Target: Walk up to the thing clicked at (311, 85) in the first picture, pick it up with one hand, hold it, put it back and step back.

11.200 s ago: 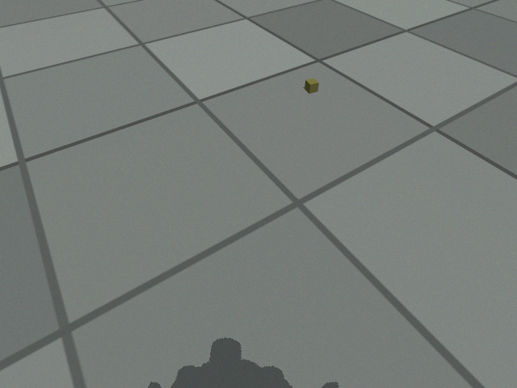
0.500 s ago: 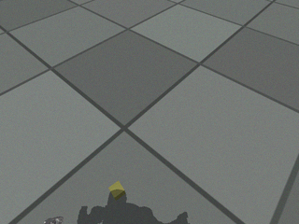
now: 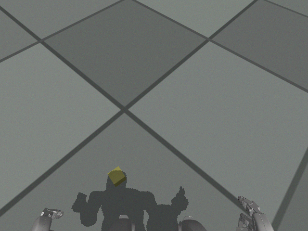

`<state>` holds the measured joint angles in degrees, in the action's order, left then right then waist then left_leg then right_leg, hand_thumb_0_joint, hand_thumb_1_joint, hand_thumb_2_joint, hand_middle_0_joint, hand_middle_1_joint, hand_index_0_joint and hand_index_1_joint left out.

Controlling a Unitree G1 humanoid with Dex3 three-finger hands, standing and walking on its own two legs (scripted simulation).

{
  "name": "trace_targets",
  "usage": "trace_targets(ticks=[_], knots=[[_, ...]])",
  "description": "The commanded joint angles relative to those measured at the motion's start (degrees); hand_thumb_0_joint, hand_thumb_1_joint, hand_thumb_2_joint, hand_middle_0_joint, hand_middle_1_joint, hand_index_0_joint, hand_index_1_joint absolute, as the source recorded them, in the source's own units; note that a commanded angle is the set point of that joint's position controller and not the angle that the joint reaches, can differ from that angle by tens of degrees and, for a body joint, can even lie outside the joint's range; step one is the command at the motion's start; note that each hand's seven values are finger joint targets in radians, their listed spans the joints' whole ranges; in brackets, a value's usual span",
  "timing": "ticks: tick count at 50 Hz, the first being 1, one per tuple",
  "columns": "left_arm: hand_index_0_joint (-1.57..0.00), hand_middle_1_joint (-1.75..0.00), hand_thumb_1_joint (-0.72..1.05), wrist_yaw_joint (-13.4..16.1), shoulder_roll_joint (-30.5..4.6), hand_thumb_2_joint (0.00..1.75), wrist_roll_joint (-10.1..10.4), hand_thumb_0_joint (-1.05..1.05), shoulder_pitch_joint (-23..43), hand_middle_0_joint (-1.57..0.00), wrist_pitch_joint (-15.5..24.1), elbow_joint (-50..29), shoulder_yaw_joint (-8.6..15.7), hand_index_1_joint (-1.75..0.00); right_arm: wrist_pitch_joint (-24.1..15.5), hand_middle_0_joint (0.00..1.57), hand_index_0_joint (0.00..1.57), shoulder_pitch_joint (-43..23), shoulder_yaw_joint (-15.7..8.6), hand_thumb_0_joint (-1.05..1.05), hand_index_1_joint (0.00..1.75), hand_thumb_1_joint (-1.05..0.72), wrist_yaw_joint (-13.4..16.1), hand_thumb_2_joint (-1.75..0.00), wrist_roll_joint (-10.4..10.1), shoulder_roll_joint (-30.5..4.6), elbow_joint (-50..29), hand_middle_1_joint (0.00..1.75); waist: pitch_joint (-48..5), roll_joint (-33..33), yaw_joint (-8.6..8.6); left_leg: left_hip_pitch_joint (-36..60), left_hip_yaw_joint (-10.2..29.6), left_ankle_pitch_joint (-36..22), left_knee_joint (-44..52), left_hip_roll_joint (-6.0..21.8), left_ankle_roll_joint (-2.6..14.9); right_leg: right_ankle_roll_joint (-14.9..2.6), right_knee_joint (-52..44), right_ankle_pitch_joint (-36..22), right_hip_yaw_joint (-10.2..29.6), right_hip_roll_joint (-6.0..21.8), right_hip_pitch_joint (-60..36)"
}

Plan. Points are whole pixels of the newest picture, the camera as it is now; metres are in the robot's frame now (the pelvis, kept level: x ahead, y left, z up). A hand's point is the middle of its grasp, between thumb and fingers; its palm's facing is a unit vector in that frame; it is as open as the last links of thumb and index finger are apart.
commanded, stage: rise first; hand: left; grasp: from above
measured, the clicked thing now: (117, 176) +0.43 +0.21 -0.67
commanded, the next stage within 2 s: none
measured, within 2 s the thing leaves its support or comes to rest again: neither
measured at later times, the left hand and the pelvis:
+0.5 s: hand (76, 215) +0.20 +0.28 -0.31, palm faces -0.30 -0.45 -0.84, open 13.8 cm; pelvis -0.04 -0.01 -0.14, yaw +0 degrees
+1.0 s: hand (95, 192) +0.30 +0.26 -0.45, palm faces -0.32 -0.26 -0.91, open 13.1 cm; pelvis -0.09 +0.00 -0.29, yaw -4 degrees
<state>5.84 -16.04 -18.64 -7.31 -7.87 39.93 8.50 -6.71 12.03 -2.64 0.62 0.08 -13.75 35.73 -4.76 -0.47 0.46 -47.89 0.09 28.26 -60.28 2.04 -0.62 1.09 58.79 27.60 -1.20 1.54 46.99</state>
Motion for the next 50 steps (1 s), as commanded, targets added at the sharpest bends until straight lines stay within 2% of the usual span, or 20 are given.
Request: trace_targets(ticks=[1,6,10,13,16,20,21,24,27,29,32,33,34,38,39,40,43,45,48,50], knots=[[-0.18,-0.96,-0.50,3.3,-9.3,0.88,-1.0,0.00,-2.8,-0.19,-1.2,-14.3,3.0,-0.97,-3.0,0.20,0.20,1.2,-3.3,0.00,0.30,-0.90,1.1,-0.90,-0.2,-8.2,-7.9,0.30,-17.1,4.3,0.38,9.7,0.4,-17.6,5.5,-0.9,0.21,-2.25,-3.7,-14.0,-0.6,-1.9,-4.4],[-0.16,-0.99,-0.52,3.7,-9.6,0.89,-1.7,0.00,-2.8,-0.16,-3.8,-16.3,1.5,-1.00,-3.6,0.20,0.20,0.1,-2.9,0.00,0.30,-0.90,2.2,-0.90,-0.2,-8.0,-7.7,0.30,-17.1,3.3,1.36,4.8,0.7,-18.2,0.8,-0.7,0.60,-2.19,-0.4,-14.4,-0.8,-1.6,-0.8],[-0.15,-0.99,-0.48,5.1,-9.3,0.87,-6.4,0.00,3.6,-0.15,-3.5,-10.0,0.4,-0.99,-4.4,0.20,0.20,-1.2,-2.4,0.00,0.30,-0.87,2.5,-0.89,0.2,-8.0,-7.0,0.30,-15.6,2.8,2.38,-3.6,0.7,-14.0,-5.4,-1.0,0.72,-2.40,5.9,-11.1,-1.0,-1.6,7.7],[-0.15,-1.00,-0.45,7.4,-11.0,0.86,-10.4,0.00,9.0,-0.14,-1.5,-5.6,1.5,-0.99,-5.0,0.20,0.20,-2.6,-2.7,0.00,0.30,-0.86,2.0,-0.89,0.5,-8.6,-6.1,0.30,-18.8,3.8,1.05,-10.2,0.7,-12.0,-11.2,-1.5,0.57,-2.69,12.8,-8.7,-1.0,-1.5,15.4],[-0.16,-0.98,-0.44,10.9,-9.5,0.87,-14.4,0.00,9.7,-0.16,-0.8,-5.2,-0.2,-0.97,-4.7,0.20,0.20,-2.7,-2.7,0.00,0.30,-0.87,1.5,-0.89,0.2,-9.0,-5.9,0.30,-25.6,5.2,0.48,-11.7,0.8,-14.1,-15.2,-1.8,0.26,-2.82,17.8,-10.3,-0.8,-1.6,19.2],[-0.12,-0.95,-0.48,17.2,-10.0,0.94,-19.5,0.00,20.3,-0.14,-1.4,-2.6,-2.0,-0.96,-3.7,0.20,0.20,-2.9,-3.0,0.00,0.30,-0.86,1.1,-0.89,0.5,-9.7,-2.8,0.30,-30.6,4.7,2.20,-17.8,0.8,-14.5,-22.0,-1.5,0.34,-2.59,23.7,-11.7,-0.8,-1.8,26.0],[-0.11,-0.97,-0.52,19.1,-11.5,0.96,-20.4,0.00,23.3,-0.13,-1.7,-0.9,-0.9,-0.98,-3.5,0.20,0.20,-3.1,-2.9,0.00,0.30,-0.87,1.1,-0.89,0.8,-9.9,-1.7,0.30,-31.5,5.3,1.78,-19.6,0.9,-14.7,-23.5,-1.4,0.14,-2.65,25.4,-11.8,-0.9,-1.8,27.9],[-0.10,-1.04,-0.54,24.0,-13.4,0.97,-23.1,0.00,30.9,-0.10,-3.2,2.2,-0.5,-1.04,-3.2,0.20,0.20,-3.0,-2.6,0.00,0.30,-0.89,1.3,-0.89,1.5,-10.4,0.9,0.30,-37.5,4.2,2.10,-22.9,0.7,-15.1,-28.5,-1.0,0.40,-2.36,28.6,-13.9,-1.1,-1.9,29.8],[-0.10,-1.06,-0.54,27.1,-16.7,0.98,-25.8,0.00,39.1,-0.10,-5.6,10.5,-0.1,-1.05,-3.1,0.20,0.20,-3.2,-2.0,0.00,0.30,-0.90,1.4,-0.90,2.3,-10.7,3.3,0.30,-39.1,3.4,2.39,-29.7,-0.1,-10.1,-32.5,-1.1,0.53,-2.34,31.1,-10.8,-0.9,-1.9,32.6],[-0.12,-1.06,-0.51,28.2,-18.2,0.96,-26.2,0.00,46.3,-0.11,-6.4,13.4,-0.2,-1.05,-3.1,0.20,0.20,-3.2,-1.6,0.00,0.30,-0.90,0.9,-0.90,3.2,-10.0,4.4,0.30,-41.1,1.3,2.46,-35.1,-0.9,-6.2,-36.4,-0.9,1.23,-1.60,31.5,-8.3,0.4,-1.8,31.5],[-0.18,-1.01,-0.45,28.7,-19.0,0.92,-26.0,0.00,50.0,-0.17,-8.0,19.5,-0.7,-1.00,-3.6,0.20,0.20,-3.9,-1.0,0.00,0.30,-0.89,0.0,-0.90,4.5,-9.0,5.3,0.30,-43.2,1.3,1.95,-38.9,-1.1,-2.2,-38.9,-0.9,1.29,-1.56,32.6,-1.3,1.6,-1.7,32.6],[-0.18,-0.99,-0.45,28.6,-18.3,0.93,-26.2,0.00,51.5,-0.18,-8.3,21.1,-1.6,-0.99,-3.6,0.20,0.20,-4.2,-1.1,0.00,0.30,-0.89,-0.4,-0.90,4.9,-8.4,5.6,0.30,-42.6,1.9,2.11,-40.2,-1.2,-1.1,-39.5,-0.8,1.19,-1.56,32.7,0.4,2.1,-1.7,33.3],[-0.18,-0.99,-0.44,28.6,-19.8,0.92,-26.6,0.00,53.3,-0.18,-8.5,22.4,-1.1,-0.98,-3.7,0.20,0.20,-4.3,-1.1,0.00,0.30,-0.89,-0.8,-0.90,5.2,-8.4,5.9,0.30,-42.3,2.1,2.25,-41.9,-1.1,0.6,-40.3,-0.9,1.29,-1.65,32.8,3.0,2.3,-1.8,34.8],[-0.20,-0.94,-0.44,27.9,-19.6,0.93,-27.9,0.00,58.7,-0.20,-8.4,26.2,-2.5,-0.95,-4.1,0.20,0.20,-4.4,-1.3,0.00,0.30,-0.89,-2.7,-0.90,5.9,-8.2,7.4,0.30,-41.2,3.5,3.87,-46.2,-0.9,4.8,-43.5,-1.2,1.56,-2.01,35.2,9.3,1.8,-2.5,40.2],[-0.22,-0.92,-0.42,28.0,-19.0,0.91,-27.9,0.00,58.8,-0.22,-8.4,27.6,-2.3,-0.92,-4.4,0.20,0.20,-3.5,-1.2,0.00,0.30,-0.89,-3.1,-0.90,6.0,-8.2,7.9,0.30,-40.1,4.1,4.47,-46.1,-0.7,5.7,-43.9,-1.2,1.65,-2.26,36.7,9.4,0.1,-2.7,42.7],[-0.23,-0.91,-0.40,28.1,-20.6,0.89,-28.7,0.00,59.8,-0.23,-8.2,28.2,-1.7,-0.91,-4.6,0.20,0.20,-3.6,-1.1,0.00,0.30,-0.89,-3.5,-0.90,5.9,-8.8,8.2,0.30,-39.9,4.7,4.39,-46.6,-0.6,6.6,-44.3,-1.2,1.79,-2.41,37.7,10.0,-0.6,-2.8,44.9],[-0.26,-0.88,-0.37,28.9,-21.6,0.87,-29.9,0.00,62.1,-0.26,-7.6,32.4,-0.9,-0.88,-5.3,0.20,0.20,-2.8,-0.7,0.00,0.30,-0.88,-4.5,-0.89,6.1,-9.7,9.5,0.30,-36.9,4.9,6.62,-50.4,0.2,8.6,-46.2,-1.3,1.98,-2.36,41.2,10.9,-1.8,-2.8,49.5],[-0.28,-0.87,-0.34,29.8,-23.6,0.84,-29.7,0.00,65.5,-0.27,-7.1,32.3,0.9,-0.87,-6.0,0.20,0.20,-2.0,-0.4,0.00,0.30,-0.89,-5.1,-0.89,6.4,-10.0,10.2,0.30,-37.6,6.6,7.18,-49.6,0.7,9.0,-46.9,-1.1,1.75,-2.39,43.5,9.9,-2.6,-2.4,52.1],[-0.27,-0.89,-0.35,30.9,-20.3,0.85,-28.5,0.00,69.5,-0.26,-7.2,35.6,0.5,-0.88,-7.3,0.20,0.20,0.0,-0.5,0.00,0.30,-0.89,-6.2,-0.89,6.8,-11.1,11.6,0.30,-37.1,9.5,9.65,-46.8,2.4,9.8,-46.8,-0.6,1.12,-2.55,46.8,7.8,-4.3,-1.8,57.1],[-0.28,-0.88,-0.33,31.5,-21.5,0.83,-27.5,0.00,73.2,-0.27,-7.3,36.7,1.7,-0.87,-8.0,0.20,0.20,0.5,-0.4,0.00,0.30,-0.89,-7.0,-0.90,7.2,-11.8,12.5,0.30,-36.8,10.3,10.80,-46.7,2.9,10.5,-47.6,-0.4,1.19,-2.53,48.1,7.4,-4.7,-1.6,59.4]])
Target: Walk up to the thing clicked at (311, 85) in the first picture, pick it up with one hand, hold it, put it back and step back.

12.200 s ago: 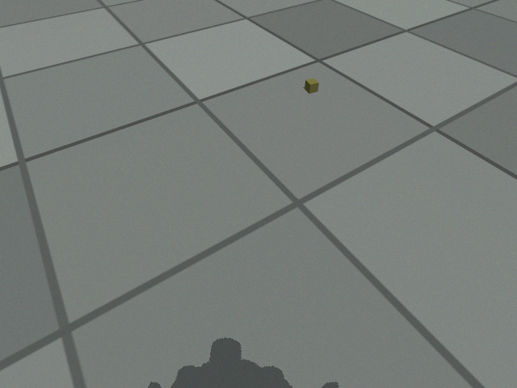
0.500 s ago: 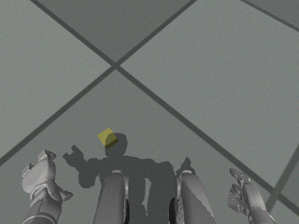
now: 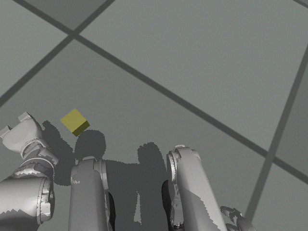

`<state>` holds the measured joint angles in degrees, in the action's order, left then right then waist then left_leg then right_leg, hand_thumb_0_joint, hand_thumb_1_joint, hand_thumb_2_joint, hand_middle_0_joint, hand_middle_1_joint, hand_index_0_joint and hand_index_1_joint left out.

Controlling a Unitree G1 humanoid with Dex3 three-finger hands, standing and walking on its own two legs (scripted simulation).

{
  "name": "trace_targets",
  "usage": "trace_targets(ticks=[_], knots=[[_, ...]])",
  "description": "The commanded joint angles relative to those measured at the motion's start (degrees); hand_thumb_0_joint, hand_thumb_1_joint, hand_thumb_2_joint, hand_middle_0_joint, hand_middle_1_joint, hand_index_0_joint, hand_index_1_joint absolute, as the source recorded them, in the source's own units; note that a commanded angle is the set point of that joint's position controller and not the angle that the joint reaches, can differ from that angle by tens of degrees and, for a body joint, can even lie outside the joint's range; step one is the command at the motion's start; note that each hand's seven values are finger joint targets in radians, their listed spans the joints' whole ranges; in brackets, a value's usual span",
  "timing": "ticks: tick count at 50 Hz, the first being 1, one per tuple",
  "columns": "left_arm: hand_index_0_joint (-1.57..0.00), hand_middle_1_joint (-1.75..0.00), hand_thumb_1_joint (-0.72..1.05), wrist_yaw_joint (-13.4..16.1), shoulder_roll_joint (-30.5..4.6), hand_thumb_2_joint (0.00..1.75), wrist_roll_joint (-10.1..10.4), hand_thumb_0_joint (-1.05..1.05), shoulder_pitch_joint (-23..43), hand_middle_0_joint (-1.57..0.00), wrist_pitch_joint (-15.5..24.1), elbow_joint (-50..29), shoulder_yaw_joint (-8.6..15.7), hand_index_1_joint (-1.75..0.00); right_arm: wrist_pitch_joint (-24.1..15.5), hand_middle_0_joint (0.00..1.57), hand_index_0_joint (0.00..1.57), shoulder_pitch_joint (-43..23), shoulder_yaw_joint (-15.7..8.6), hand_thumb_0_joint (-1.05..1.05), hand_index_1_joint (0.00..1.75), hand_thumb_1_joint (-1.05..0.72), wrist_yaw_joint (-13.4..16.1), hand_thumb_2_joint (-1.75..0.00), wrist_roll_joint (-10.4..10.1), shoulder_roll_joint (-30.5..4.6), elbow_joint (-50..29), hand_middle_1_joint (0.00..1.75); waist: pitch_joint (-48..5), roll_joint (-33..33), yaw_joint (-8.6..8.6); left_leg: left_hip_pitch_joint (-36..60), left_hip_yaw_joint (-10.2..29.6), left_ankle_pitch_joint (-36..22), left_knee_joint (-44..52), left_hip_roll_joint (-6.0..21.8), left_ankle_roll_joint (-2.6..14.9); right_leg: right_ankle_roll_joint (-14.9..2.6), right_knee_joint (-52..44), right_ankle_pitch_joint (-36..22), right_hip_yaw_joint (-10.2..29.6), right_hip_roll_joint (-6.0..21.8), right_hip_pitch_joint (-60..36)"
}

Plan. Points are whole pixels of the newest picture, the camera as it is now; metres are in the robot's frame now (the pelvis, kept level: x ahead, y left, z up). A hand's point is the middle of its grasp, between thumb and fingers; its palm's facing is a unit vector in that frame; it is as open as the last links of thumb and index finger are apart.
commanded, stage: rise first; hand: left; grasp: from above
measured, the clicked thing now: (75, 122) +0.50 +0.24 -0.38
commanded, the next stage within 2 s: approach in 1.18 s
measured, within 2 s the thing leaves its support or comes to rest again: neither
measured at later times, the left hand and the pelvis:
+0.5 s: hand (53, 131) +0.43 +0.27 -0.23, palm faces -0.29 -0.32 -0.90, open 12.7 cm; pelvis +0.01 +0.00 -0.06, yaw +0 degrees
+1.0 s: hand (56, 127) +0.45 +0.27 -0.26, palm faces -0.29 -0.31 -0.90, open 13.0 cm; pelvis +0.01 +0.00 -0.08, yaw -2 degrees
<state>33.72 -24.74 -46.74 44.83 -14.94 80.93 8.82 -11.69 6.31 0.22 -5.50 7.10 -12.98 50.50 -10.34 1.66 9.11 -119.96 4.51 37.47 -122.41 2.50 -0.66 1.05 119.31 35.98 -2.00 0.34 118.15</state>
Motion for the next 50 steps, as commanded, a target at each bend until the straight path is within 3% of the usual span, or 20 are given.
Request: trace_targets(ticks=[1,4,8,9,12,17,18,25,27,28,29,30,34,38,41,42,45,48,50], knots=[[-0.28,-0.88,-0.34,3.6,-12.7,0.84,1.0,0.00,22.7,-0.27,-0.2,-4.0,1.5,-0.87,-3.4,0.20,0.20,6.9,-3.3,0.00,0.30,-0.89,-1.3,-0.90,0.3,-12.8,-1.9,0.30,-31.8,10.0,2.41,26.6,-1.4,0.7,14.1,-0.7,0.98,-2.59,-11.5,-1.8,-3.9,-0.1,-10.9],[-0.25,-0.90,-0.38,3.8,-14.1,0.87,0.4,0.00,27.5,-0.25,-0.3,-3.0,1.6,-0.90,-3.8,0.20,0.20,8.0,-2.8,0.00,0.30,-0.89,-2.3,-0.90,0.7,-13.7,-0.8,0.30,-33.8,13.4,2.58,26.8,-1.8,-1.0,12.1,-0.5,0.67,-2.95,-9.3,-3.4,-4.0,-0.2,-9.7],[-0.25,-0.88,-0.39,4.2,-16.1,0.88,-2.2,0.00,27.5,-0.26,-0.9,-0.5,2.5,-0.88,-3.8,0.20,0.20,9.1,-2.4,0.00,0.30,-0.89,-3.6,-0.90,0.9,-14.8,-0.1,0.30,-34.5,16.1,2.29,26.9,-2.1,-4.4,9.9,-0.7,0.13,-3.33,-6.4,-5.6,-4.3,-0.4,-8.4],[-0.27,-0.87,-0.36,4.5,-16.1,0.86,-2.9,0.00,27.7,-0.27,-1.2,0.7,3.0,-0.87,-3.8,0.20,0.20,9.8,-2.6,0.00,0.30,-0.89,-3.9,-0.90,1.0,-15.0,0.1,0.30,-33.9,16.1,2.93,26.3,-1.8,-5.0,9.3,-0.7,0.09,-3.20,-5.7,-6.4,-4.5,-0.3,-7.8],[-0.28,-0.89,-0.34,4.4,-14.8,0.83,-2.3,0.00,27.9,-0.27,-1.7,3.9,2.9,-0.88,-4.4,0.20,0.20,10.9,-2.8,0.00,0.30,-0.89,-5.2,-0.90,1.4,-15.2,0.8,0.30,-30.4,13.9,4.67,22.9,-2.0,-4.1,7.8,-0.9,0.67,-2.83,-5.3,-5.9,-4.7,-0.4,-6.3],[-0.30,-0.92,-0.31,3.8,-16.5,0.79,-0.3,0.00,27.2,-0.28,-1.6,6.7,5.3,-0.90,-5.0,0.20,0.20,12.8,-2.9,0.00,0.30,-0.90,-7.2,-0.90,1.7,-15.4,0.5,0.30,-30.5,10.1,4.27,18.1,-3.0,-6.0,5.1,-1.3,1.33,-2.39,-4.8,-6.7,-4.1,-0.7,-10.1],[-0.30,-0.93,-0.30,3.9,-18.4,0.78,-0.8,0.00,27.9,-0.28,-1.4,6.6,6.0,-0.90,-5.2,0.20,0.20,12.9,-3.0,0.00,0.30,-0.90,-7.4,-0.90,1.7,-15.9,0.4,0.30,-31.0,10.1,3.66,16.8,-3.3,-5.8,4.4,-1.5,1.53,-2.34,-4.4,-6.5,-4.1,-0.8,-10.1],[-0.32,-0.90,-0.30,3.4,-21.9,0.78,-2.8,0.00,32.7,-0.30,1.3,5.1,7.2,-0.88,-5.5,0.20,0.20,15.7,-2.1,0.00,0.30,-0.90,-9.2,-0.90,2.1,-15.6,0.4,0.30,-33.0,7.6,5.72,12.5,-5.0,-8.6,-0.9,-1.6,2.46,-1.42,-3.8,-10.0,-3.3,-1.5,-15.4],[-0.30,-0.89,-0.31,3.9,-23.9,0.79,-2.8,0.00,32.2,-0.29,1.9,5.0,8.8,-0.88,-5.4,0.20,0.20,15.8,-2.1,0.00,0.30,-0.90,-9.4,-0.90,2.2,-15.9,0.4,0.30,-34.7,7.3,4.75,10.9,-5.3,-8.7,-1.8,-1.6,2.72,-1.19,-3.7,-10.3,-3.0,-1.5,-17.0],[-0.31,-0.89,-0.30,4.1,-23.8,0.78,-2.9,0.00,32.3,-0.30,2.1,5.2,9.3,-0.87,-5.5,0.20,0.20,16.3,-2.1,0.00,0.30,-0.89,-9.6,-0.90,2.4,-15.7,0.4,0.30,-34.6,6.8,5.17,10.5,-5.4,-8.3,-2.1,-1.7,2.79,-1.06,-3.8,-10.1,-3.1,-1.6,-17.3],[-0.31,-0.90,-0.31,4.0,-23.2,0.78,-3.1,0.00,32.6,-0.29,2.1,5.7,8.3,-0.88,-5.7,0.20,0.20,16.4,-1.9,0.00,0.30,-0.90,-9.9,-0.90,2.6,-15.5,0.7,0.30,-33.3,7.2,5.76,10.5,-5.3,-7.7,-2.3,-1.7,2.82,-1.17,-3.8,-9.3,-3.3,-1.6,-16.4],[-0.30,-0.91,-0.31,4.1,-23.1,0.79,-2.9,0.00,32.3,-0.28,2.2,6.3,8.4,-0.89,-5.7,0.20,0.20,15.9,-2.1,0.00,0.30,-0.89,-9.9,-0.90,2.5,-15.8,1.0,0.30,-33.1,7.6,5.11,9.7,-5.2,-6.4,-2.1,-1.7,2.81,-1.25,-3.9,-7.9,-3.3,-1.8,-15.7],[-0.28,-0.88,-0.34,4.0,-23.0,0.82,-3.3,0.00,32.2,-0.28,1.7,6.7,8.6,-0.87,-5.9,0.20,0.20,16.6,-2.2,0.00,0.30,-0.89,-10.3,-0.90,2.6,-16.4,1.5,0.30,-32.9,10.7,5.29,13.3,-4.3,-7.1,-1.6,-1.5,2.12,-1.96,-2.4,-7.8,-4.7,-2.0,-12.9],[-0.27,-0.89,-0.36,4.4,-23.0,0.83,-4.1,0.00,33.9,-0.27,1.3,6.7,7.9,-0.88,-6.0,0.20,0.20,16.5,-2.0,0.00,0.30,-0.90,-10.8,-0.90,2.8,-16.9,2.0,0.30,-30.7,12.2,6.41,13.8,-3.3,-6.9,-1.3,-1.3,1.80,-2.31,-1.1,-7.9,-5.7,-2.1,-10.1],[-0.28,-0.88,-0.35,4.6,-23.3,0.82,-4.0,0.00,32.8,-0.27,1.2,7.9,8.7,-0.87,-6.1,0.20,0.20,16.4,-1.8,0.00,0.30,-0.90,-11.0,-0.90,2.7,-17.8,1.8,0.30,-30.2,12.5,6.32,13.2,-2.7,-7.2,-1.3,-1.3,1.81,-2.39,-0.6,-8.3,-6.1,-2.1,-9.0],[-0.26,-0.88,-0.37,4.3,-22.1,0.84,-4.3,0.00,33.3,-0.27,1.2,7.1,7.4,-0.88,-6.1,0.20,0.20,16.9,-1.7,0.00,0.30,-0.90,-11.3,-0.90,2.8,-17.4,1.8,0.30,-29.9,13.4,7.26,14.9,-2.5,-8.3,-1.0,-1.2,1.52,-2.50,-0.3,-9.3,-6.2,-2.1,-9.1],[-0.27,-0.88,-0.36,5.0,-22.7,0.83,-4.6,0.00,34.0,-0.27,1.0,8.1,8.3,-0.87,-6.1,0.20,0.20,17.0,-1.4,0.00,0.30,-0.89,-11.6,-0.90,2.8,-18.3,1.7,0.30,-29.6,15.7,6.76,16.7,-1.6,-9.0,-0.3,-1.1,0.94,-2.95,1.1,-9.8,-6.8,-2.2,-6.8],[-0.25,-0.90,-0.39,5.1,-22.9,0.85,-5.2,0.00,35.8,-0.25,1.2,8.7,7.1,-0.90,-6.5,0.20,0.20,17.4,-0.9,0.00,0.30,-0.90,-12.3,-0.90,3.6,-18.3,2.2,0.30,-27.6,14.1,8.70,14.1,-1.9,-8.2,-1.9,-1.2,1.52,-2.61,0.8,-9.6,-6.8,-2.2,-7.3],[-0.27,-0.87,-0.37,5.1,-24.3,0.84,-4.5,0.00,35.4,-0.27,1.3,7.8,8.2,-0.88,-6.6,0.20,0.20,17.4,-0.9,0.00,0.30,-0.90,-12.5,-0.90,3.4,-18.5,2.1,0.30,-29.0,14.0,7.68,14.1,-2.5,-8.8,-2.3,-1.2,1.63,-2.47,0.3,-9.9,-6.5,-2.4,-9.1]])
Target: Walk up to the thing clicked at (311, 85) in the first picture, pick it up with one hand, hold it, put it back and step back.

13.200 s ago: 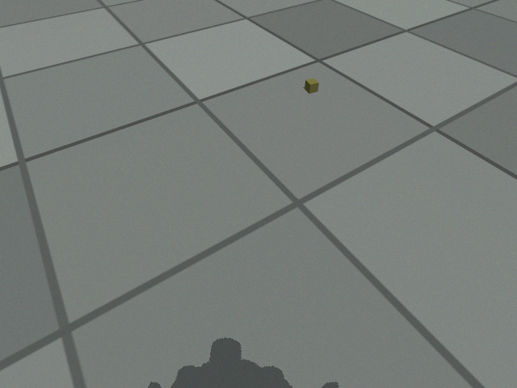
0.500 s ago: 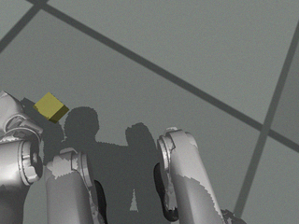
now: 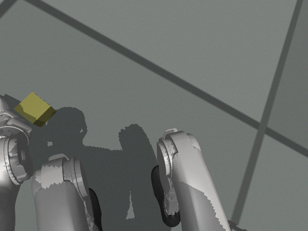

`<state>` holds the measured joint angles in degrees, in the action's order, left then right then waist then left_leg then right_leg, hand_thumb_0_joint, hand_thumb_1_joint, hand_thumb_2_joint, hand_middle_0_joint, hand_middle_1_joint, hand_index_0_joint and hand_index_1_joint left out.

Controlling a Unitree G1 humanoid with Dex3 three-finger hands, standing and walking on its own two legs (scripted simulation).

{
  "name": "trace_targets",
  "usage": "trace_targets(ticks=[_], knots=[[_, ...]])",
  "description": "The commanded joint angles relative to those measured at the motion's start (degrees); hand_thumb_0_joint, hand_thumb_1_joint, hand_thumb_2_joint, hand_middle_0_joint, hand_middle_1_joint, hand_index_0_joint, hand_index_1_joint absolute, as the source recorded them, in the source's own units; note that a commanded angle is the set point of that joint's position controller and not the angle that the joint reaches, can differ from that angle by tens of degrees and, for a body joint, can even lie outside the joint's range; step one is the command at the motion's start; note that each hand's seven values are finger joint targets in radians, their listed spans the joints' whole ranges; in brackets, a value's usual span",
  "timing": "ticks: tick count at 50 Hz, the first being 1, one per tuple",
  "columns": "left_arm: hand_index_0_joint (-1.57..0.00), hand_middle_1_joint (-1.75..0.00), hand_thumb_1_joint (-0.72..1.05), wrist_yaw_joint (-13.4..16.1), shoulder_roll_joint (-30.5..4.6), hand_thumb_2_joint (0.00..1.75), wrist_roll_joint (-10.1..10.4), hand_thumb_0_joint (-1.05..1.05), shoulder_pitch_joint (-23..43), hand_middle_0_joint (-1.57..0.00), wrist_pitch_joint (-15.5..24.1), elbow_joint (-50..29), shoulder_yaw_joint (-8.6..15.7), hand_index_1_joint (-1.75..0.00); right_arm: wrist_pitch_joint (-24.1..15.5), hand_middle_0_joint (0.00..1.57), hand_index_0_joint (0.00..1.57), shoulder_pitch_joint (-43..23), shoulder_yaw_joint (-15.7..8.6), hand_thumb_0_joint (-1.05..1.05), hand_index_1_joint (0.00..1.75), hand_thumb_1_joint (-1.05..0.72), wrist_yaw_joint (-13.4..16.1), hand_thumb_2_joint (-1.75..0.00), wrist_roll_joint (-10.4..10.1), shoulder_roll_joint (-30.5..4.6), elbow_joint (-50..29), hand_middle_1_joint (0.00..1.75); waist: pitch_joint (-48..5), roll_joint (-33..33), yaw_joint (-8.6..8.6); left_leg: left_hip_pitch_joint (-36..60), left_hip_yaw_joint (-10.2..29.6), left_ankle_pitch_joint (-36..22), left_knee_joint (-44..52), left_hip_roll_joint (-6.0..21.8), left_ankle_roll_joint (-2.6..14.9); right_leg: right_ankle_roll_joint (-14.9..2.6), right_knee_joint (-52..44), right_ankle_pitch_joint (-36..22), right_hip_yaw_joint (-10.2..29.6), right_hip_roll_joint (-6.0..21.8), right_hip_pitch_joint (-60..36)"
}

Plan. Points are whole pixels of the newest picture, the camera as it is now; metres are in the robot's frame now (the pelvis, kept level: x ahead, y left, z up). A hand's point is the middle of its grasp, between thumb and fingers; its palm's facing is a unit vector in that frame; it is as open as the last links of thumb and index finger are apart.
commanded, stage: rise first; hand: left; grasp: from above
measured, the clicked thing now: (36, 110) +0.49 +0.26 -0.30
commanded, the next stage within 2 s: approach in 0.18 s
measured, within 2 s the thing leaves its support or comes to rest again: neither
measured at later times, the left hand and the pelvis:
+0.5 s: hand (19, 111) +0.46 +0.27 -0.19, palm faces -0.31 -0.31 -0.90, open 13.7 cm; pelvis +0.00 +0.00 -0.01, yaw -1 degrees
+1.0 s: hand (17, 105) +0.47 +0.27 -0.18, palm faces -0.32 -0.30 -0.90, open 14.3 cm; pelvis +0.00 +0.00 +0.00, yaw -3 degrees
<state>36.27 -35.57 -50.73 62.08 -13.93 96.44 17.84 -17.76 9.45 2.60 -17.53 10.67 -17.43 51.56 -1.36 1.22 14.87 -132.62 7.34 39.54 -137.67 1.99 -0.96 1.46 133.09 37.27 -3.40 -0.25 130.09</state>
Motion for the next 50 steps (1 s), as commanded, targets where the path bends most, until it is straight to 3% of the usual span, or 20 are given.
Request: trace_targets(ticks=[1,2,4,6,9,13,14,17,20,21,24,29,32,34,38,40,43,44,46,50], knots=[[-0.27,-0.87,-0.37,2.7,-14.0,0.84,-0.4,0.00,17.9,-0.27,0.2,-7.2,0.0,-0.87,-0.6,0.20,0.20,14.5,-3.1,0.00,0.30,-0.90,-0.5,-0.90,-0.2,-14.4,0.9,0.30,-38.5,14.5,1.66,26.8,-5.4,-10.9,12.8,-0.8,2.03,-2.85,-13.7,-11.2,-5.1,-1.7,-21.1],[-0.27,-0.87,-0.38,2.9,-14.1,0.84,-0.1,0.00,17.0,-0.27,0.4,-6.2,0.1,-0.87,-0.7,0.20,0.20,13.8,-3.2,0.00,0.30,-0.90,-0.5,-0.90,-0.2,-14.5,1.0,0.30,-38.1,15.0,1.47,26.1,-5.3,-9.9,13.2,-0.8,1.98,-2.88,-13.4,-10.2,-5.2,-1.7,-20.3],[-0.24,-0.89,-0.40,2.4,-13.6,0.86,-1.0,0.00,18.5,-0.25,0.5,-6.1,-1.5,-0.90,-0.8,0.20,0.20,14.1,-2.8,0.00,0.30,-0.90,-0.8,-0.90,0.1,-14.1,1.2,0.30,-37.1,14.2,2.96,25.5,-5.4,-8.9,12.1,-0.9,2.17,-2.79,-13.8,-9.6,-5.2,-1.9,-20.5],[-0.25,-0.88,-0.39,2.4,-15.0,0.85,-1.2,0.00,17.7,-0.26,0.5,-6.0,-0.4,-0.88,-0.8,0.20,0.20,14.2,-2.9,0.00,0.30,-0.90,-0.9,-0.90,-0.1,-14.6,1.2,0.30,-37.6,14.6,1.94,25.4,-5.4,-9.4,12.2,-0.9,2.01,-2.87,-13.2,-9.7,-5.2,-1.8,-20.8],[-0.27,-0.87,-0.38,2.1,-14.4,0.84,-1.2,0.00,18.7,-0.27,0.5,-6.0,-1.5,-0.87,-1.1,0.20,0.20,14.1,-2.6,0.00,0.30,-0.90,-1.3,-0.90,0.4,-14.6,1.2,0.30,-36.8,14.8,3.10,25.0,-5.0,-8.7,11.8,-0.9,2.25,-2.86,-12.9,-9.4,-5.6,-2.0,-20.1],[-0.26,-0.86,-0.38,2.0,-15.4,0.85,-0.8,0.00,16.8,-0.27,0.6,-5.7,0.2,-0.87,-1.1,0.20,0.20,14.5,-2.7,0.00,0.30,-0.90,-1.4,-0.90,0.0,-15.7,1.1,0.30,-36.7,14.0,2.38,23.9,-5.1,-8.6,12.0,-1.0,2.28,-2.81,-13.5,-9.0,-5.6,-2.1,-20.5],[-0.23,-0.82,-0.46,2.0,-15.1,0.92,-0.9,0.00,17.1,-0.27,0.7,-6.3,-0.8,-0.87,-1.1,0.20,0.20,14.2,-2.6,0.00,0.30,-0.91,-1.5,-0.90,0.0,-15.0,1.2,0.30,-36.8,15.0,2.29,24.3,-5.1,-8.5,12.3,-1.0,2.16,-2.92,-13.2,-8.9,-5.5,-2.0,-20.4],[-0.14,-0.97,-0.51,1.9,-14.5,0.94,-1.4,0.00,20.1,-0.15,0.6,-4.5,-1.7,-0.97,-1.1,0.20,0.20,15.6,-2.0,0.00,0.30,-0.90,-1.7,-0.89,0.2,-15.3,1.1,0.30,-35.6,13.0,4.60,23.0,-4.7,-9.0,10.6,-0.8,2.42,-2.72,-13.1,-9.8,-5.9,-2.2,-20.4],[-0.15,-0.96,-0.51,1.7,-12.7,0.94,-1.2,0.00,24.7,-0.17,1.3,-1.7,-4.6,-0.97,-2.0,0.20,0.20,15.7,-1.4,0.00,0.30,-0.90,-1.8,-0.89,0.7,-15.6,1.9,0.30,-32.5,11.9,7.32,20.8,-4.2,-6.1,9.9,-1.0,2.70,-2.51,-13.6,-7.0,-5.8,-2.4,-18.6],[-0.15,-0.94,-0.51,2.0,-13.9,0.95,-1.3,0.00,26.2,-0.17,1.9,-3.0,-4.1,-0.95,-2.2,0.20,0.20,16.5,-1.5,0.00,0.30,-0.90,-1.7,-0.89,0.5,-16.2,2.1,0.30,-33.4,12.2,7.27,21.2,-3.8,-6.2,10.1,-0.9,2.51,-2.55,-13.5,-7.0,-6.2,-2.4,-18.6],[-0.14,-0.98,-0.54,2.7,-11.2,0.96,-2.1,0.00,29.7,-0.15,2.4,0.5,-7.2,-0.99,-2.9,0.20,0.20,16.2,-0.2,0.00,0.30,-0.90,-1.6,-0.90,1.2,-16.1,2.2,0.30,-33.1,13.7,9.31,23.0,-3.4,-5.5,10.1,-1.0,2.06,-2.76,-13.4,-6.4,-6.8,-2.5,-18.0],[-0.10,-1.03,-0.59,7.0,-14.5,0.99,-4.0,0.00,33.3,-0.11,1.1,3.5,-5.3,-1.04,-3.4,0.20,0.20,16.8,0.8,0.00,0.30,-0.91,-2.4,-0.90,2.4,-18.1,2.2,0.30,-34.5,19.7,10.32,27.4,-2.9,-8.6,10.9,-0.6,0.95,-2.99,-12.1,-10.9,-7.7,-2.4,-18.5],[-0.09,-1.03,-0.61,9.3,-18.3,1.00,-3.9,0.00,34.4,-0.11,-0.8,1.9,-3.0,-1.04,-3.0,0.20,0.20,15.5,1.5,0.00,0.30,-0.91,-3.1,-0.90,2.9,-18.8,1.3,0.30,-36.7,24.0,8.87,29.6,-3.4,-12.1,11.1,-0.1,0.39,-3.09,-11.8,-14.6,-7.6,-2.8,-21.5],[-0.09,-1.04,-0.61,9.9,-18.4,1.01,-3.2,0.00,33.0,-0.11,-2.2,0.7,-2.5,-1.06,-2.3,0.20,0.20,14.8,1.7,0.00,0.30,-0.92,-3.8,-0.91,3.1,-18.4,0.5,0.30,-37.8,25.4,8.59,30.2,-4.0,-14.2,10.7,0.0,0.58,-3.03,-11.7,-17.0,-7.6,-2.8,-23.6],[-0.08,-1.03,-0.61,8.2,-21.3,0.99,-1.4,0.00,28.0,-0.10,-4.5,-4.3,-0.4,-1.04,-0.3,0.20,0.20,14.2,1.4,0.00,0.30,-0.91,-4.9,-0.90,1.7,-17.9,-1.2,0.30,-42.3,24.6,6.25,30.4,-4.4,-18.5,10.5,0.1,1.27,-2.60,-12.2,-20.7,-7.0,-2.9,-29.0],[-0.08,-1.03,-0.61,5.7,-20.1,0.99,-0.5,0.00,22.2,-0.09,-5.4,-2.8,-1.2,-1.04,0.6,0.20,0.20,13.7,1.4,0.00,0.30,-0.91,-5.3,-0.90,0.9,-17.1,-2.2,0.30,-39.7,20.5,5.58,25.9,-4.5,-17.1,10.2,0.0,2.21,-2.08,-12.9,-20.2,-6.4,-3.3,-30.0],[-0.08,-1.02,-0.61,2.1,-22.5,0.99,0.4,0.00,16.0,-0.09,-5.6,-4.9,-0.1,-1.03,1.9,0.20,0.20,14.9,0.7,0.00,0.30,-0.91,-5.2,-0.90,-0.5,-17.0,-1.9,0.30,-38.8,15.0,3.80,19.4,-4.9,-16.9,9.8,-0.4,3.36,-1.47,-13.4,-21.3,-5.5,-3.5,-32.8],[-0.08,-1.03,-0.59,0.7,-20.4,0.98,0.5,0.00,15.2,-0.09,-5.6,-4.5,-1.8,-1.03,2.2,0.20,0.20,14.3,1.1,0.00,0.30,-0.91,-5.2,-0.90,-0.8,-16.3,-2.8,0.30,-38.0,12.8,4.30,17.3,-4.8,-15.6,9.8,-0.5,3.72,-1.22,-13.6,-20.4,-5.1,-3.6,-33.0],[-0.08,-1.02,-0.59,-0.7,-21.9,0.98,0.5,0.00,11.6,-0.09,-4.9,-0.9,0.0,-1.03,2.8,0.20,0.20,16.8,0.9,0.00,0.30,-0.90,-4.5,-0.90,-0.8,-16.7,-1.3,0.30,-35.7,8.8,4.54,14.7,-4.6,-14.6,9.3,-0.5,3.98,-1.04,-13.8,-18.8,-5.2,-3.7,-33.0],[-0.07,-0.99,-0.58,-3.1,-15.4,0.99,1.7,0.00,20.2,-0.09,-1.0,-1.5,-4.6,-1.01,1.5,0.20,0.20,17.4,1.0,0.00,0.30,-0.89,-3.3,-0.90,-0.3,-16.7,-1.3,0.30,-30.1,8.6,9.04,14.5,-2.6,-7.1,9.9,-0.7,3.61,-1.75,-13.8,-8.7,-6.4,-3.7,-24.4]])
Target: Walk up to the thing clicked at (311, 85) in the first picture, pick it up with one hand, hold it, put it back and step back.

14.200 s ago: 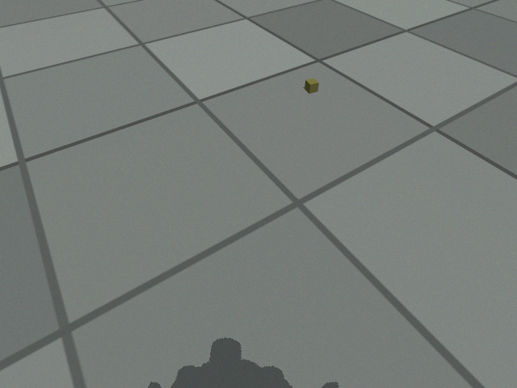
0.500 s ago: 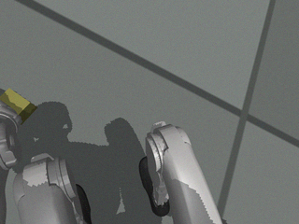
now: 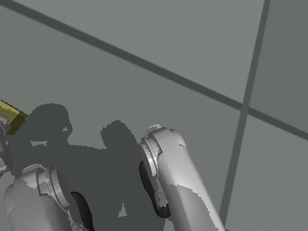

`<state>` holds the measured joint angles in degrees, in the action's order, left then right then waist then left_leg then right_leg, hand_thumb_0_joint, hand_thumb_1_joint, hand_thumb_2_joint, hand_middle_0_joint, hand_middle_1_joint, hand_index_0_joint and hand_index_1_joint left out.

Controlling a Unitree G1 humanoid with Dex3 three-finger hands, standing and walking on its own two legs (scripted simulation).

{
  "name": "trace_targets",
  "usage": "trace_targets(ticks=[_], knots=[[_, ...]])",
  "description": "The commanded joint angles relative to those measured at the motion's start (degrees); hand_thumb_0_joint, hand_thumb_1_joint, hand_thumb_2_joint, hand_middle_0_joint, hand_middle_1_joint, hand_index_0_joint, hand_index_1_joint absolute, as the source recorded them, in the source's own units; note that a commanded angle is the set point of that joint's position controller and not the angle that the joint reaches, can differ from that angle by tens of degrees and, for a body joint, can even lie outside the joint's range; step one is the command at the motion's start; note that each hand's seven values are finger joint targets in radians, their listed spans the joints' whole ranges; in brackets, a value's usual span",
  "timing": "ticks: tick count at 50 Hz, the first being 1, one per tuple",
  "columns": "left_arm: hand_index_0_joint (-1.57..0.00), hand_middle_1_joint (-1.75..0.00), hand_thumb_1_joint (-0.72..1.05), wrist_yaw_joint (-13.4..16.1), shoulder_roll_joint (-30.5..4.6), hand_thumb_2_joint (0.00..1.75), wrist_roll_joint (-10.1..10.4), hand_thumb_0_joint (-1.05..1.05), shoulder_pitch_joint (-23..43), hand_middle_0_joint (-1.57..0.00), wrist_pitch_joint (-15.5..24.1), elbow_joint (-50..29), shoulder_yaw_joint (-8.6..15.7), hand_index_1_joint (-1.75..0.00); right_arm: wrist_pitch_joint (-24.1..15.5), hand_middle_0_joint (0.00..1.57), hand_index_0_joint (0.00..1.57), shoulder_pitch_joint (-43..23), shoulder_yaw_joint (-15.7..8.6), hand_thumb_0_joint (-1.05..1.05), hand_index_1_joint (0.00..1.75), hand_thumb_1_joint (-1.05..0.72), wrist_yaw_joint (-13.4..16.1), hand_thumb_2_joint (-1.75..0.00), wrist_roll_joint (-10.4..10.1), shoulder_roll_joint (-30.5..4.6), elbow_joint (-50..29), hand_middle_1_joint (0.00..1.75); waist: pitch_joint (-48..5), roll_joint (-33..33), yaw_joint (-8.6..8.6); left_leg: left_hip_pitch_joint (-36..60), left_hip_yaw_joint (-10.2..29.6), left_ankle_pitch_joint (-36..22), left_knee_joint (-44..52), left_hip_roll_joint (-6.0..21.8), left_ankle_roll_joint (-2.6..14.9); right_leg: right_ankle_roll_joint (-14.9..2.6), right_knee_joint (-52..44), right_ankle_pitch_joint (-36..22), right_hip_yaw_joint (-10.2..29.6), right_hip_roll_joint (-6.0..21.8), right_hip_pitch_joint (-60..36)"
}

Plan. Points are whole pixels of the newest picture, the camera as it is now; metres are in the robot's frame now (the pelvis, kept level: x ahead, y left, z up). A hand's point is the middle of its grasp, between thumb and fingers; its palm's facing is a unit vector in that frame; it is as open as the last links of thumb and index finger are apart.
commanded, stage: rest palm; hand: left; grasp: from above
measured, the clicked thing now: (5, 117) +0.47 +0.29 -0.29
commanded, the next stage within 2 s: close in 1.30 s
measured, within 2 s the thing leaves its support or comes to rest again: neither
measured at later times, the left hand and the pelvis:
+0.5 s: hand (9, 111) +0.47 +0.26 -0.24, palm faces -0.24 -0.32 -0.92, open 14.2 cm; pelvis +0.00 +0.01 -0.01, yaw -2 degrees
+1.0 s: hand (1, 120) +0.46 +0.28 -0.26, palm faces -0.32 -0.32 -0.89, open 14.3 cm; pelvis -0.01 +0.01 -0.01, yaw -3 degrees
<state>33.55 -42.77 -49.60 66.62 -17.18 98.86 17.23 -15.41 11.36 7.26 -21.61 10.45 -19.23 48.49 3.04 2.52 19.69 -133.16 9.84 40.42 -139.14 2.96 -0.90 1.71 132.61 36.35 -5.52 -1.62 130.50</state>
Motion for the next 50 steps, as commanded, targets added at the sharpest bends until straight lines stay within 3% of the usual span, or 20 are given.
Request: trace_targets(ticks=[1,2,5,6,10,13,16,17,18,19,22,25,28,32,34,38,44,45,47,50], knots=[[-0.07,-1.00,-0.58,-1.0,-5.7,1.00,0.5,0.00,18.6,-0.09,3.7,-4.7,-6.2,-1.01,-1.4,0.20,0.20,15.7,-3.3,0.00,0.30,-0.89,0.9,-0.90,0.2,-14.7,1.8,0.30,-34.0,7.6,5.69,15.8,-5.0,-6.8,11.1,-1.9,3.35,-2.08,-13.5,-6.4,-4.4,-2.4,-23.9],[-0.08,-1.00,-0.57,-1.5,-3.7,0.99,0.2,0.00,21.3,-0.09,5.2,-5.1,-8.2,-1.01,-2.2,0.20,0.20,15.1,-2.8,0.00,0.30,-0.89,1.3,-0.90,0.2,-14.6,1.6,0.30,-33.0,7.2,7.19,16.6,-4.1,-3.9,11.3,-2.0,3.10,-2.33,-13.5,-2.7,-5.1,-2.3,-20.7],[-0.08,-1.02,-0.56,-0.9,-2.4,0.98,-1.1,0.00,24.0,-0.09,9.4,-6.6,-12.5,-1.02,-4.3,0.20,0.20,13.6,-2.9,0.00,0.30,-0.89,2.9,-0.90,0.6,-15.6,1.2,0.30,-32.8,10.0,7.71,21.8,-3.8,0.4,12.1,-2.5,2.02,-2.97,-14.1,2.5,-5.6,-2.2,-18.9],[-0.08,-1.02,-0.57,0.4,-5.7,0.99,-2.7,0.00,23.1,-0.09,10.1,-5.4,-11.1,-1.02,-4.7,0.20,0.20,12.3,-3.1,0.00,0.30,-0.89,3.5,-0.90,0.5,-16.7,0.8,0.30,-32.3,11.4,6.50,23.9,-3.4,1.8,12.5,-2.4,1.71,-3.17,-13.6,2.5,-6.0,-2.0,-17.4],[-0.08,-1.01,-0.60,7.6,-7.5,1.00,-6.8,0.00,24.6,-0.09,10.8,-2.8,-9.7,-1.02,-5.2,0.20,0.20,11.7,-2.4,0.00,0.30,-0.90,3.8,-0.90,1.6,-17.0,2.3,0.30,-34.3,20.4,4.86,29.7,-3.6,-0.8,14.2,-1.7,0.23,-3.92,-10.7,-3.8,-7.4,-1.4,-16.5],[-0.07,-0.98,-0.61,13.8,-9.3,1.03,-8.6,0.00,23.6,-0.10,9.5,1.5,-5.5,-1.01,-5.7,0.20,0.20,11.2,-1.8,0.00,0.30,-0.91,2.1,-0.91,3.3,-17.4,2.0,0.30,-35.8,23.9,4.98,32.8,-3.3,-8.6,13.6,-0.8,-0.90,-4.12,-9.0,-10.7,-7.9,-1.3,-17.1],[-0.08,-0.97,-0.61,18.1,-11.0,1.05,-8.2,0.00,22.7,-0.12,7.0,5.0,-3.7,-1.00,-5.5,0.20,0.20,10.6,-0.5,0.00,0.30,-0.91,0.1,-0.91,4.9,-17.8,1.5,0.30,-34.5,23.1,6.23,31.1,-4.3,-14.4,11.0,-0.5,-0.60,-3.36,-9.4,-16.5,-7.5,-1.3,-20.9],[-0.09,-0.98,-0.59,19.3,-12.0,1.04,-7.3,0.00,22.9,-0.12,6.2,6.3,-2.4,-1.00,-5.5,0.20,0.20,10.2,-0.3,0.00,0.30,-0.91,-0.5,-0.91,5.0,-18.3,1.6,0.30,-35.0,22.5,6.07,30.8,-4.3,-15.7,10.4,-0.3,-0.44,-3.11,-9.6,-17.7,-7.4,-1.4,-22.0],[-0.12,-0.98,-0.55,19.7,-11.0,1.04,-6.3,0.00,23.1,-0.15,5.4,7.2,-2.6,-1.00,-5.7,0.20,0.20,10.4,0.0,0.00,0.30,-0.91,-1.2,-0.91,5.7,-18.3,1.3,0.30,-34.1,21.8,7.35,31.0,-4.3,-16.6,9.7,-0.3,-0.27,-2.83,-9.6,-18.5,-7.5,-1.1,-22.4],[-0.10,-1.04,-0.55,19.5,-11.1,0.96,-4.6,0.00,23.2,-0.09,4.8,6.1,-2.8,-1.03,-6.1,0.20,0.20,9.3,0.3,0.00,0.30,-0.90,-1.8,-0.90,6.1,-18.9,1.0,0.30,-34.0,21.9,7.76,31.6,-4.3,-16.8,9.2,-0.4,0.05,-2.45,-9.7,-18.9,-7.7,-1.0,-22.7],[-0.09,-0.99,-0.57,19.3,-14.5,0.96,-1.3,0.00,21.5,-0.10,3.6,5.8,-1.0,-1.00,-6.2,0.20,0.20,9.3,0.9,0.00,0.30,-0.91,-3.1,-0.91,5.8,-19.6,0.9,0.30,-33.9,19.7,6.93,29.0,-4.1,-15.7,9.2,-0.4,1.03,-1.90,-11.6,-18.0,-7.4,-1.4,-26.4],[-0.09,-1.01,-0.58,16.5,-16.8,0.97,0.5,0.00,20.4,-0.10,2.9,3.3,-0.9,-1.01,-5.9,0.20,0.20,9.3,1.6,0.00,0.30,-0.91,-3.7,-0.91,5.0,-19.9,0.0,0.30,-34.4,18.9,7.09,26.8,-4.2,-14.6,8.9,-0.5,1.53,-1.89,-11.9,-17.0,-6.8,-1.9,-28.1],[-0.08,-1.00,-0.58,13.9,-20.4,0.98,0.9,0.00,18.3,-0.10,2.6,1.8,0.5,-1.01,-5.0,0.20,0.20,10.1,1.8,0.00,0.30,-0.91,-3.7,-0.91,3.4,-20.2,-2.1,0.30,-37.4,18.0,6.10,25.9,-4.0,-17.8,8.5,-0.2,1.90,-1.80,-11.7,-20.1,-6.6,-2.4,-31.2],[-0.08,-1.00,-0.59,9.8,-19.2,0.99,0.6,0.00,15.0,-0.09,2.6,2.8,-1.2,-1.01,-4.3,0.20,0.20,11.0,3.3,0.00,0.30,-0.91,-3.4,-0.91,2.7,-18.0,-2.2,0.30,-34.5,16.2,6.20,22.3,-3.6,-16.4,8.4,-0.3,2.23,-1.93,-10.9,-18.8,-7.1,-2.7,-31.3],[-0.07,-0.98,-0.61,8.3,-19.6,1.01,0.7,0.00,15.3,-0.09,3.4,1.7,-2.1,-1.00,-4.5,0.20,0.20,11.1,3.0,0.00,0.30,-0.91,-2.6,-0.91,2.1,-18.7,-1.9,0.30,-34.3,17.7,6.12,23.1,-3.0,-14.5,9.4,-0.2,2.00,-2.28,-11.0,-16.4,-7.6,-2.9,-29.9],[-0.06,-0.98,-0.61,6.6,-17.1,1.03,-0.4,0.00,18.3,-0.09,6.1,0.2,-5.7,-1.01,-5.2,0.20,0.20,12.2,3.6,0.00,0.30,-0.90,-1.6,-0.90,2.2,-18.8,-1.9,0.30,-31.4,17.9,8.51,23.7,-1.8,-10.9,9.6,-0.2,1.75,-2.75,-10.3,-12.4,-8.8,-2.9,-26.1],[-0.08,-1.01,-0.58,8.3,-16.1,0.99,-1.9,0.00,20.2,-0.09,9.8,0.7,-8.1,-1.02,-7.2,0.20,0.20,12.0,3.9,0.00,0.30,-0.90,-0.5,-0.90,2.7,-20.1,-1.1,0.30,-26.8,19.5,10.13,26.6,-0.3,-4.7,11.4,-0.2,1.05,-3.14,-10.8,-7.4,-10.3,-2.5,-21.3],[-0.08,-1.02,-0.57,9.2,-18.5,0.98,-2.6,0.00,20.2,-0.09,10.2,1.2,-6.9,-1.03,-7.2,0.20,0.20,12.7,3.3,0.00,0.30,-0.90,-0.2,-0.90,2.6,-21.4,-0.9,0.30,-27.7,20.4,9.82,27.0,-0.6,-5.0,11.7,-0.1,1.02,-3.30,-11.5,-7.7,-10.1,-3.0,-22.2],[-0.08,-1.02,-0.58,10.5,-17.7,0.99,-3.2,0.00,19.9,-0.10,10.1,2.6,-7.5,-1.02,-7.6,0.20,0.20,11.4,4.2,0.00,0.30,-0.90,-0.4,-0.90,3.0,-20.5,-0.9,0.30,-25.7,19.2,10.00,25.4,-0.6,-4.4,11.2,-0.2,0.91,-3.06,-11.5,-7.7,-10.1,-2.8,-21.8],[-0.08,-0.99,-0.58,12.5,-19.4,1.00,-4.0,0.00,19.9,-0.10,9.6,4.0,-6.1,-1.01,-8.1,0.20,0.20,11.1,4.6,0.00,0.30,-0.90,-0.7,-0.91,3.4,-21.2,-1.2,0.30,-25.5,20.5,10.11,27.5,-0.1,-8.3,11.1,0.3,0.31,-2.90,-10.9,-11.5,-10.4,-2.4,-22.4]])
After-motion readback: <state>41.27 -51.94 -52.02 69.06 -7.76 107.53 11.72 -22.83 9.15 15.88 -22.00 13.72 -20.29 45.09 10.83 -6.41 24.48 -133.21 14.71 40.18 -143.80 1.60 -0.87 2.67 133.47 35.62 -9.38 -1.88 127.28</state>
